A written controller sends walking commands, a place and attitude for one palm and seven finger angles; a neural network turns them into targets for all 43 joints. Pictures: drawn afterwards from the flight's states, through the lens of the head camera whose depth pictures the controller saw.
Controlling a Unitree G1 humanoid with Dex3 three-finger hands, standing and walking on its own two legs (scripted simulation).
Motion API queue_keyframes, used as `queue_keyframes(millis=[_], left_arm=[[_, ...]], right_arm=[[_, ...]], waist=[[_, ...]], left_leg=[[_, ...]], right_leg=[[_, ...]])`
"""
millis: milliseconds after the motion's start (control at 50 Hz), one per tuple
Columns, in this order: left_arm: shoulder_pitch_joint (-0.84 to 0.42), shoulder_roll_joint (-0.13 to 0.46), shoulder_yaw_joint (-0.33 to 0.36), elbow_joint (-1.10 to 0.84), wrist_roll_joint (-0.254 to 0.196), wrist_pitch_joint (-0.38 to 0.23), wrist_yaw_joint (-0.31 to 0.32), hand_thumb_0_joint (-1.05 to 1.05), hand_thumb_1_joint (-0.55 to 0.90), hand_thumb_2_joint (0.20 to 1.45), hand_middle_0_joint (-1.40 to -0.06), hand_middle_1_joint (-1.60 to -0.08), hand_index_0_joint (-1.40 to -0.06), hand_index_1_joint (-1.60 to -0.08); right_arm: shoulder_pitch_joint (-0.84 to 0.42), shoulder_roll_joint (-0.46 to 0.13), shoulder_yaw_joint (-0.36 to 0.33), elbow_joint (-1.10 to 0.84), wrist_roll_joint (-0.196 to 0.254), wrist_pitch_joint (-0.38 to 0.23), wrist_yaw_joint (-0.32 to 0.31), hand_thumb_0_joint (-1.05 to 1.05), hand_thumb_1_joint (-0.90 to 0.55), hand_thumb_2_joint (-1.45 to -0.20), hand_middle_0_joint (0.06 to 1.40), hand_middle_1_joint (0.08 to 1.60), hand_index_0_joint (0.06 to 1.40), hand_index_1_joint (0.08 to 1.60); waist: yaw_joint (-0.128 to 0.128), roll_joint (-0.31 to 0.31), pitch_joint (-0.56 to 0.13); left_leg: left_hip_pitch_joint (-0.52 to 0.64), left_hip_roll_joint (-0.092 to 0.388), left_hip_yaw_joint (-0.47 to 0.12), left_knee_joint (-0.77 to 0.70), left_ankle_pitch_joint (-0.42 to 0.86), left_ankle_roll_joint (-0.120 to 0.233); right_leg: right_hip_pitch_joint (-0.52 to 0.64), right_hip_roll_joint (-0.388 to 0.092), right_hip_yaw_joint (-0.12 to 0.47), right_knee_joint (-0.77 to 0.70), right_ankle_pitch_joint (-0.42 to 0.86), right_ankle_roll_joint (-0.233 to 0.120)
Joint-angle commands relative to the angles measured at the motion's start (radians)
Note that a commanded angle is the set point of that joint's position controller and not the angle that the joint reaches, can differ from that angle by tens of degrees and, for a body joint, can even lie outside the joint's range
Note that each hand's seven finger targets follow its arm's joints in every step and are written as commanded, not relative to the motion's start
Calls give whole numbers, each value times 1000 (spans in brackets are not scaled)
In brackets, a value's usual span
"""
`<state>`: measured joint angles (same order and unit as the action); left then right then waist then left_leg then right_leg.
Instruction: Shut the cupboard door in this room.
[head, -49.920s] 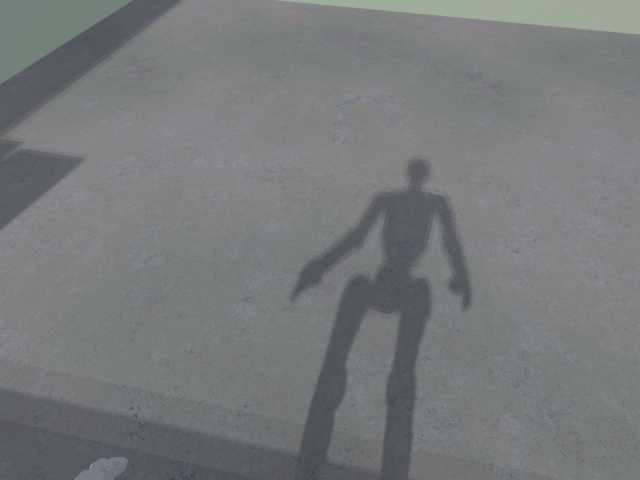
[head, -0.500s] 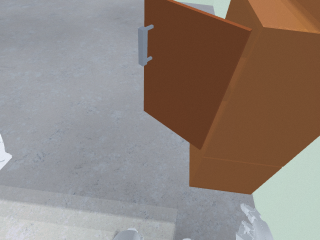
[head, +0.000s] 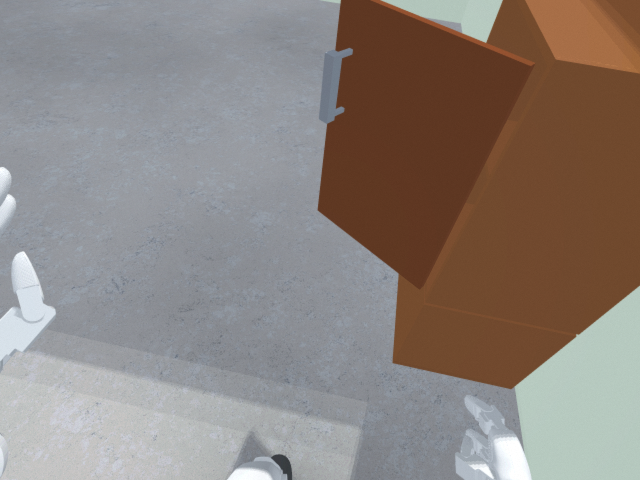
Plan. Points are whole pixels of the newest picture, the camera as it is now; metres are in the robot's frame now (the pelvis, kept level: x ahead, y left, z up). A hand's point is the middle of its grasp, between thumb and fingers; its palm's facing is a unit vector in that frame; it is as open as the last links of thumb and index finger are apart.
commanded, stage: step back with the hand held close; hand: left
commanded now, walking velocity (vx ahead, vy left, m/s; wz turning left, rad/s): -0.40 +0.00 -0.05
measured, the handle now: (336, 85) +0.85 +0.09 +0.07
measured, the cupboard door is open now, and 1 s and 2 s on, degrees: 56 56 56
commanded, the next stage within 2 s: stop stepping back and stand still in 0.10 s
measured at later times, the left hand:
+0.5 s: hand out of the picture +0.13 +0.32 +0.18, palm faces +0.44 -0.86 -0.27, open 7.4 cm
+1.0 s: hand out of the picture +0.11 +0.31 +0.17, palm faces +0.38 -0.87 -0.32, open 7.4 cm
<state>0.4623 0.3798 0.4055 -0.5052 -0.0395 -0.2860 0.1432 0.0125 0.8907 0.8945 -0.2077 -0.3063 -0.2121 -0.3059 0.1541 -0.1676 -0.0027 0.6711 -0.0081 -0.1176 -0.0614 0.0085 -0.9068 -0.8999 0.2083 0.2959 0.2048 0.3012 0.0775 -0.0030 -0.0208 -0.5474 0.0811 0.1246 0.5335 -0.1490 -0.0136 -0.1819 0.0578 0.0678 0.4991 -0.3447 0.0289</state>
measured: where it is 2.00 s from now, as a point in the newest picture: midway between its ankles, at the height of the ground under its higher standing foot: outside the picture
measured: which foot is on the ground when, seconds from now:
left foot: down 0.00-0.22, up 0.24-0.38, down 0.40-0.72, up 0.74-0.98, down 1.00-1.00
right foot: down 0.00-0.42, up 0.44-0.68, down 0.70-1.00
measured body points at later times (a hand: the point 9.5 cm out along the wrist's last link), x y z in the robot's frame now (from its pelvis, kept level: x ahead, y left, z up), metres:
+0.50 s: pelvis -0.11 +0.05 +0.01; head -0.13 +0.10 +0.45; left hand +0.10 +0.36 +0.19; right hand -0.01 -0.21 -0.07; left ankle -0.04 +0.13 -0.73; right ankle -0.11 -0.09 -0.70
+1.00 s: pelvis -0.12 +0.07 +0.00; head -0.14 +0.10 +0.45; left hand +0.08 +0.35 +0.19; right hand -0.03 -0.21 -0.08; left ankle -0.05 +0.18 -0.73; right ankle -0.20 -0.01 -0.73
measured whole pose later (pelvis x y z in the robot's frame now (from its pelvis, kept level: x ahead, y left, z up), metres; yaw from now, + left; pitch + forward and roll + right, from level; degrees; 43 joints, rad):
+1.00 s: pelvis -0.12 +0.07 +0.00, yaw -6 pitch -2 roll -1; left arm 0.47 0.36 0.37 -0.47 -0.03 -0.19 0.17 0.01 0.89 0.89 -0.21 -0.31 -0.21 -0.31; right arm 0.29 -0.25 -0.02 0.69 0.00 -0.08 -0.09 0.01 -0.91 -0.90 0.21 0.30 0.20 0.30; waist 0.01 -0.03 -0.04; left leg -0.34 0.06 0.07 0.60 -0.23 0.01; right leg -0.12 0.03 -0.10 0.56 -0.41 -0.04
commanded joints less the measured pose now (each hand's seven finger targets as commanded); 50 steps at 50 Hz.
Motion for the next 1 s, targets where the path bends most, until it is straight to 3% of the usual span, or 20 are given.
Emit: queue_keyframes(millis=[0,40,80,140,180,200,220,240,280,340,380,440,500,600,640,680,720,800,920,980], left_arm=[[-191,264,116,-224,5,-33,7,0,900,900,-200,-300,-200,-300],[-136,266,164,-212,-12,-61,-12,0,900,900,-200,-300,-200,-300],[31,265,231,-157,-31,-63,-27,0,900,900,-200,-300,-200,-300],[149,257,227,-206,-73,-46,-34,0,900,900,-200,-300,-200,-300],[157,259,201,-282,-68,-42,-21,0,900,900,-200,-300,-200,-300],[126,295,206,-304,-49,-35,-9,0,900,900,-200,-300,-200,-300],[48,331,202,-335,-29,-21,6,0,900,900,-200,-300,-200,-300],[32,295,177,-265,-14,14,12,0,900,900,-200,-300,-200,-300],[-80,242,127,-207,1,37,33,0,900,900,-200,-300,-200,-300],[-273,205,72,-110,12,36,51,0,900,900,-200,-300,-200,-300],[-310,211,60,-174,21,24,50,0,900,900,-200,-300,-200,-300],[-145,210,89,-258,10,36,28,0,900,900,-200,-300,-200,-300],[78,212,111,-322,10,43,21,0,900,900,-200,-300,-200,-300],[134,243,139,-244,-9,86,30,0,900,900,-200,-300,-200,-300],[115,278,179,-175,-11,102,35,0,900,900,-200,-300,-200,-300],[54,290,193,-147,-22,103,38,0,900,900,-200,-300,-200,-300],[14,246,160,-59,-22,80,47,0,900,900,-200,-300,-200,-300],[-94,192,59,-67,7,54,41,0,900,900,-200,-300,-200,-300],[-144,245,100,-215,16,19,55,0,900,900,-200,-300,-200,-300],[-57,256,156,-279,1,4,52,0,900,900,-200,-300,-200,-300]], right_arm=[[-65,-142,-59,-159,2,-27,-36,0,-900,-900,200,300,200,300],[-85,-160,-72,-194,14,-23,-23,0,-900,-900,200,300,200,300],[-89,-189,-83,-222,-13,-8,-11,0,-900,-900,200,300,200,300],[-84,-145,-77,-238,-6,8,16,0,-900,-900,200,300,200,300],[-63,-128,-67,-236,5,4,25,0,-900,-900,200,300,200,300],[-29,-127,-66,-217,7,5,20,0,-900,-900,200,300,200,300],[-17,-138,-67,-207,0,10,17,0,-900,-900,200,300,200,300],[3,-139,-67,-194,1,18,13,0,-900,-900,200,300,200,300],[19,-136,-38,-180,-8,25,-7,0,-900,-900,200,300,200,300],[14,-177,-35,-131,10,-10,-39,0,-900,-900,200,300,200,300],[-1,-204,-45,-168,28,-52,-52,0,-900,-900,200,300,200,300],[-24,-158,-37,-179,9,-60,-19,0,-900,-900,200,300,200,300],[-40,-144,-33,-189,0,-57,17,0,-900,-900,200,300,200,300],[-8,-146,-25,-191,-14,-3,-3,0,-900,-900,200,300,200,300],[15,-139,-30,-177,-17,24,-14,0,-900,-900,200,300,200,300],[35,-131,-32,-170,-20,44,-9,0,-900,-900,200,300,200,300],[44,-144,-41,-152,9,23,-5,0,-900,-900,200,300,200,300],[-26,-156,-27,-151,8,17,-14,0,-900,-900,200,300,200,300],[-33,-148,-33,-158,1,-24,-37,0,-900,-900,200,300,200,300],[-9,-182,-53,-187,15,-26,-37,0,-900,-900,200,300,200,300]], waist=[[-107,45,-126],[-99,220,-120],[-75,362,-162],[-45,281,-214],[-56,124,-201],[-78,-78,-144],[-78,-203,-87],[-78,-265,-30],[-117,-139,41],[-116,116,32],[-86,242,4],[-107,344,10],[-72,184,-57],[-96,265,-71],[-103,117,-93],[-106,-113,-80],[-103,-206,-54],[-93,-46,125],[-73,-6,66],[-77,197,-68]], left_leg=[[503,27,-83,-59,233,-3],[341,140,-193,-300,-186,38],[16,280,-372,-563,-646,-3],[82,180,-148,-392,-415,-40],[220,48,-27,-102,-271,-52],[359,-45,25,182,-226,-68],[330,-98,-44,460,-255,-60],[231,-67,-157,661,-281,-42],[220,20,-193,504,-275,-7],[250,-22,-132,-75,-179,7],[202,137,-395,-278,-272,66],[135,221,-588,-516,-718,25],[200,173,-393,-447,-530,51],[161,83,-227,-392,-478,-15],[91,43,-180,-194,-384,5],[11,-28,-109,195,-215,-3],[-87,-40,-128,388,-248,-5],[-70,-2,-110,396,-178,3],[280,-47,-9,31,-73,27],[480,92,-219,-91,210,94]], right_leg=[[-331,-74,10,-84,353,-22],[-175,42,-60,22,-14,-1],[117,104,-108,262,-164,-47],[111,70,-171,113,-200,-66],[-64,-71,-54,-167,-134,-71],[-348,-238,130,-333,-201,-118],[-531,-395,315,-442,-397,-199],[-591,-434,349,-432,-506,-258],[-514,-329,140,-297,-328,-179],[-242,-164,-30,-47,-103,-86],[-156,-44,-78,130,-54,-21],[-193,-4,-25,417,-97,-17],[-127,12,-90,320,-54,-26],[130,53,-214,-90,-95,-64],[208,-53,-99,-171,-73,-109],[116,-315,229,-290,-158,-235],[84,-376,271,-277,-97,-271],[-79,-340,179,-287,-16,-241],[-122,-250,35,-170,51,-159],[-134,-101,-79,131,221,-32]])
